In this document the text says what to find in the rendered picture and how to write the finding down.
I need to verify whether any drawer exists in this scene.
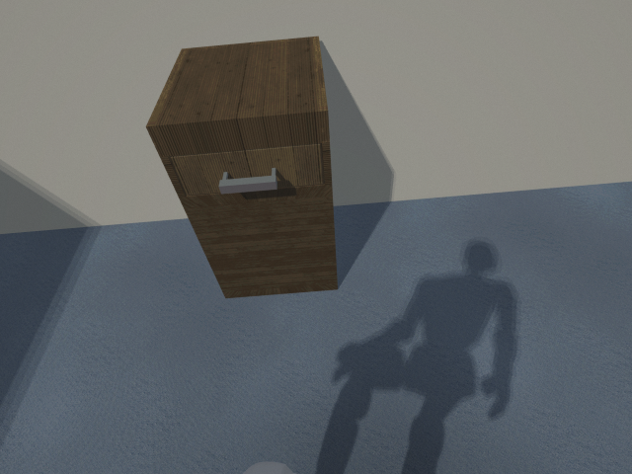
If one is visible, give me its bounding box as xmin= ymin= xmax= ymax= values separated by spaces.
xmin=170 ymin=143 xmax=323 ymax=196

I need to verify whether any cabinet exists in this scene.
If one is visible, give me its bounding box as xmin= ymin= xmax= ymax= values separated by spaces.
xmin=146 ymin=37 xmax=338 ymax=298

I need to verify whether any handle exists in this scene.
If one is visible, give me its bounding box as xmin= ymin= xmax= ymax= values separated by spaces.
xmin=219 ymin=168 xmax=277 ymax=195

